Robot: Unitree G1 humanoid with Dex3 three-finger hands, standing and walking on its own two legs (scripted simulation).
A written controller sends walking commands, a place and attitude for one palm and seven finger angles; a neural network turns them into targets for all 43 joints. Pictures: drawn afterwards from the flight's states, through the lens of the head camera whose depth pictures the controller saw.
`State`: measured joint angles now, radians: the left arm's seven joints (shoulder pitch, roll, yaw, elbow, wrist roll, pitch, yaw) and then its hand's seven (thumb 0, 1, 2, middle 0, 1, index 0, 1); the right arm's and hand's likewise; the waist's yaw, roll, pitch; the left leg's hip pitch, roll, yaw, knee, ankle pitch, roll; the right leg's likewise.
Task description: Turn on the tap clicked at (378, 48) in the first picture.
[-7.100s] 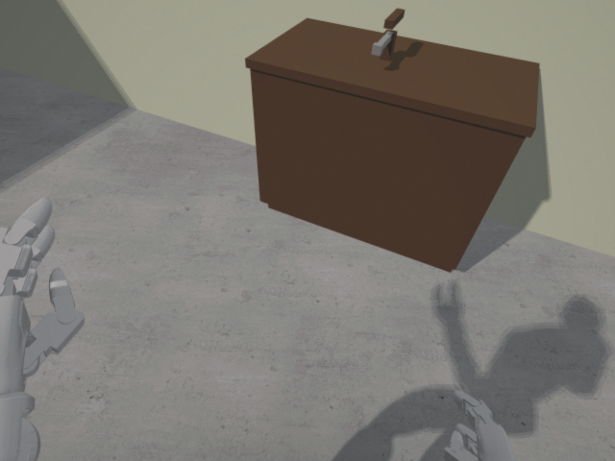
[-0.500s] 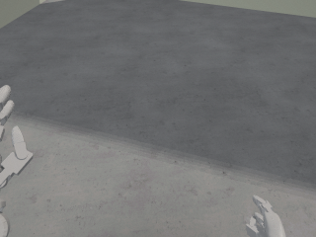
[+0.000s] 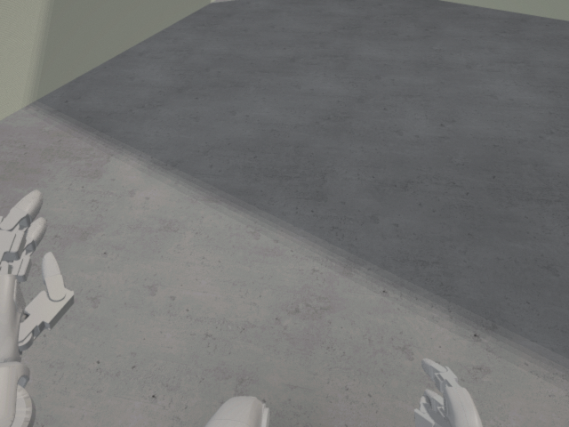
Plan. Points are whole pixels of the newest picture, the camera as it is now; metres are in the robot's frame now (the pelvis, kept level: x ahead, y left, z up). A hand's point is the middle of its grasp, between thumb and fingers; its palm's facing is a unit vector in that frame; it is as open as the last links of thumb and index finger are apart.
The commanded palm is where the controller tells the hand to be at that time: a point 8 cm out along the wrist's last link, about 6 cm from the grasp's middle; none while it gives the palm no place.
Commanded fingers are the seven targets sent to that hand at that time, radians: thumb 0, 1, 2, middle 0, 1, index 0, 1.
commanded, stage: turn to face it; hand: left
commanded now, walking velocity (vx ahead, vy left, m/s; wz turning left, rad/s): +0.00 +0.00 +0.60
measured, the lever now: out of the picture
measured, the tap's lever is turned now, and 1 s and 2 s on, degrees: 0 0 0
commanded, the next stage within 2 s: none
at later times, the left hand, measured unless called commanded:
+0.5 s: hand out of the picture +0.09 +0.31 +0.18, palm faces +0.55 -0.69 -0.46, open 7.4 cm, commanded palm +0.02 +0.34 +0.18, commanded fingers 0.00 0.90 0.90 -0.20 -0.30 -0.20 -0.30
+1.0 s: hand out of the picture -0.05 +0.30 +0.18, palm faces +0.78 -0.45 -0.43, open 7.4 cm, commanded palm -0.13 +0.31 +0.18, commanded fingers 0.00 0.90 0.90 -0.20 -0.30 -0.20 -0.30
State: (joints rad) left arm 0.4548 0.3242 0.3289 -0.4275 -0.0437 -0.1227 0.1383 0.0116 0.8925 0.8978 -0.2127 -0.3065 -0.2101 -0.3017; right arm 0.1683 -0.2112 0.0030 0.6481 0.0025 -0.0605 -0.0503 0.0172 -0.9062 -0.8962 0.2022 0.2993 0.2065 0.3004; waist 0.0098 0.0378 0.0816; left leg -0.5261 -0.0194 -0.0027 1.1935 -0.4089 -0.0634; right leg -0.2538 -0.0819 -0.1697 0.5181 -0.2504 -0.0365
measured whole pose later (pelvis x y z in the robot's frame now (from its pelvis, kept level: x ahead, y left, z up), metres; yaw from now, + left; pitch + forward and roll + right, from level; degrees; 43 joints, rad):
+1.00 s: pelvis -0.10 -0.01 +0.00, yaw +35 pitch +1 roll +3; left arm 0.50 0.39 0.37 -0.62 -0.05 -0.17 0.18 0.01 0.89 0.90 -0.22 -0.31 -0.21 -0.30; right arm 0.16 -0.27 -0.06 0.56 -0.01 -0.05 -0.10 0.02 -0.91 -0.90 0.19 0.30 0.20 0.30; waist -0.01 -0.05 0.07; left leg -0.32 0.04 0.10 0.69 -0.42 -0.04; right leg -0.29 -0.15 -0.30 0.56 -0.28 -0.04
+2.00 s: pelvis -0.21 -0.13 +0.00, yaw +70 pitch -1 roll -1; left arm 0.48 0.40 0.38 -0.57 -0.03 -0.17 0.14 0.01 0.89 0.90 -0.21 -0.31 -0.21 -0.30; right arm 0.18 -0.15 -0.01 0.57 0.01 -0.08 -0.03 0.02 -0.91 -0.90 0.19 0.30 0.20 0.30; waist -0.02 -0.03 0.07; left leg -0.26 0.02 0.00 0.54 -0.27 0.01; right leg -0.48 -0.07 -0.11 1.03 -0.50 0.07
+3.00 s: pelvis -0.20 -0.28 -0.01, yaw +104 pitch -2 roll +1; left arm 0.47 0.38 0.36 -0.51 -0.05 -0.15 0.13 0.01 0.89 0.90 -0.21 -0.31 -0.21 -0.30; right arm 0.17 -0.18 0.01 0.62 0.01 -0.08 -0.02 0.02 -0.91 -0.90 0.20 0.30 0.21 0.30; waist 0.03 0.09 0.12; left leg -0.46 -0.03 -0.07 0.97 -0.43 -0.05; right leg -0.27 -0.03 -0.16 0.58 -0.27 -0.06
